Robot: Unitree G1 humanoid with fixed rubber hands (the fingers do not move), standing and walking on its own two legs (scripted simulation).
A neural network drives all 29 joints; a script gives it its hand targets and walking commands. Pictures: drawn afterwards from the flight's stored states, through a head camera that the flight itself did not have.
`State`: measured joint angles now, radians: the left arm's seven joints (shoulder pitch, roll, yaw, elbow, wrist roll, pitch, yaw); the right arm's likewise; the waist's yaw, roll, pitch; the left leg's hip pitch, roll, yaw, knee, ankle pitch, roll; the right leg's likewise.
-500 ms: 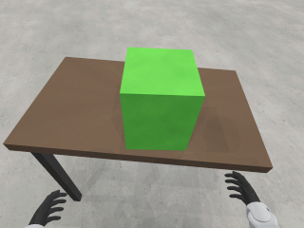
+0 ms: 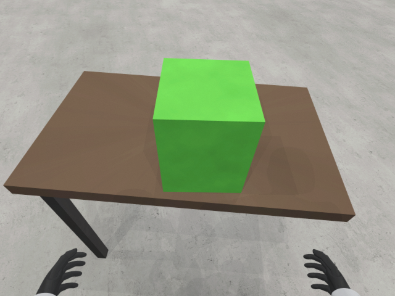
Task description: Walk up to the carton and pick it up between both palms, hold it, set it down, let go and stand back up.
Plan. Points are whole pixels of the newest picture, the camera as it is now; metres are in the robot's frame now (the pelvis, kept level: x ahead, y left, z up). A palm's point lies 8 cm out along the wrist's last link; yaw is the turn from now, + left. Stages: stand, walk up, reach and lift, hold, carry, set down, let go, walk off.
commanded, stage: stand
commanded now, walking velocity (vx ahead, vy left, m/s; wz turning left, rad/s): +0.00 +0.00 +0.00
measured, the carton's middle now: (204, 128) +0.47 -0.01 +0.06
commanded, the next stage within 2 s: none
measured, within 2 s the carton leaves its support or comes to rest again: neither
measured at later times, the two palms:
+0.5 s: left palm out of the picture +0.13 +0.28 -0.07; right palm (340, 294) +0.14 -0.29 -0.08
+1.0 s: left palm out of the picture +0.12 +0.29 -0.07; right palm out of the picture +0.13 -0.29 -0.08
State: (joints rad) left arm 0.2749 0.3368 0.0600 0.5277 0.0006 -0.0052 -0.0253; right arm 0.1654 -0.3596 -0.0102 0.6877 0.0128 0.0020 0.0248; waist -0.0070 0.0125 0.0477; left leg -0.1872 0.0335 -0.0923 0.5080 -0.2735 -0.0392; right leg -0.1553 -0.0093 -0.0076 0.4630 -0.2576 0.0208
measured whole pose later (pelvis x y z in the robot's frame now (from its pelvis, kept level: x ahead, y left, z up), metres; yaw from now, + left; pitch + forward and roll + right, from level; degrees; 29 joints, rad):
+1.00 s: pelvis +0.00 +0.00 +0.00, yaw +0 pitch -3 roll -1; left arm 0.27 0.34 0.06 0.61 0.00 -0.01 -0.02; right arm 0.17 -0.37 -0.01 0.76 0.01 0.00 0.02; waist -0.01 0.01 0.05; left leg -0.19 0.03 -0.09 0.51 -0.27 -0.04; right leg -0.16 -0.01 -0.01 0.47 -0.26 0.02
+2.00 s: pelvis -0.01 +0.00 +0.00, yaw +0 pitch -3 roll -1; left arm 0.24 0.34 0.06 0.68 0.00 -0.01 -0.02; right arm 0.17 -0.37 -0.01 0.82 0.01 0.00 0.02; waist -0.01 0.01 0.05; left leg -0.19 0.03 -0.09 0.49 -0.25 -0.05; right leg -0.17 -0.01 -0.01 0.47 -0.25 0.02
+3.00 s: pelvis -0.01 -0.01 +0.00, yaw +0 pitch -3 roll +0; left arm 0.23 0.34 0.06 0.72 0.00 -0.01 -0.02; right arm 0.17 -0.37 -0.01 0.88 0.01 0.00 0.02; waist -0.01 0.02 0.05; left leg -0.18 0.03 -0.09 0.47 -0.24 -0.05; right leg -0.17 -0.01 -0.01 0.46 -0.24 0.02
